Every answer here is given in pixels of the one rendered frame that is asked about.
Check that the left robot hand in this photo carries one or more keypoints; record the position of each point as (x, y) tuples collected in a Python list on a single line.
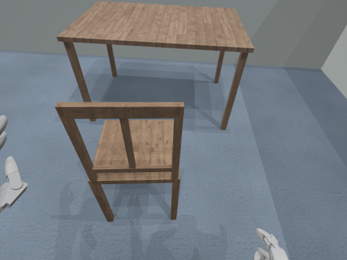
[(12, 190)]

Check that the right robot hand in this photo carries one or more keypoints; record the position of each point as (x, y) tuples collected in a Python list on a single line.
[(271, 244)]

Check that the chair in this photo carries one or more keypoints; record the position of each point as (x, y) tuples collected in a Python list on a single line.
[(129, 151)]

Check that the table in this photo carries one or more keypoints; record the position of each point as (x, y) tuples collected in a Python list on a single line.
[(157, 25)]

